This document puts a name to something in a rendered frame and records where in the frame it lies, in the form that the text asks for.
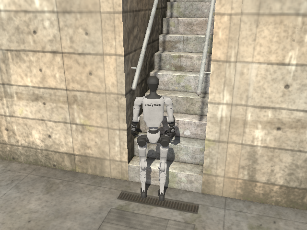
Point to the stairs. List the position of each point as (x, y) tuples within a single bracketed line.
[(177, 66)]

